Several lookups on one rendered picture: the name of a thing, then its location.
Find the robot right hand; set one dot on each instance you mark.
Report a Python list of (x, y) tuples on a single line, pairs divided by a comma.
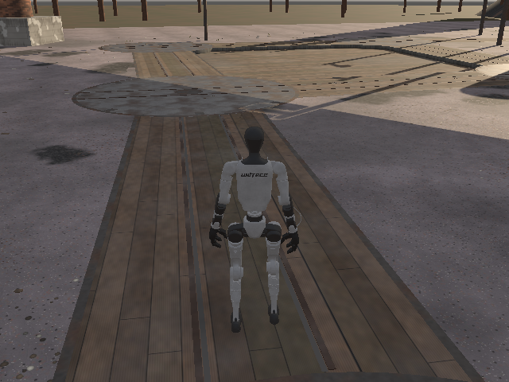
[(294, 242)]

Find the right robot shin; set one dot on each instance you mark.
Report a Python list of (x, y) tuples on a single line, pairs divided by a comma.
[(273, 284)]

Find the robot shin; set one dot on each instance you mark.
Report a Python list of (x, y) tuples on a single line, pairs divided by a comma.
[(273, 284), (235, 293)]

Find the left robot forearm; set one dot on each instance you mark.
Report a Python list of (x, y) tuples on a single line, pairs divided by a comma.
[(218, 214)]

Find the robot left hand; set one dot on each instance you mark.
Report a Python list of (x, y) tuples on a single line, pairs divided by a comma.
[(213, 236)]

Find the right robot forearm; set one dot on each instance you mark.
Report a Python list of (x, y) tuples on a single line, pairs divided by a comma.
[(289, 216)]

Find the robot right upper arm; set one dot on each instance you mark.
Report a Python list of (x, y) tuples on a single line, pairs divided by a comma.
[(282, 181)]

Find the left robot shin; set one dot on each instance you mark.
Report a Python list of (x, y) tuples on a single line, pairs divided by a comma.
[(235, 293)]

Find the robot left upper arm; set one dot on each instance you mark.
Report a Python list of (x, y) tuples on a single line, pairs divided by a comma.
[(229, 169)]

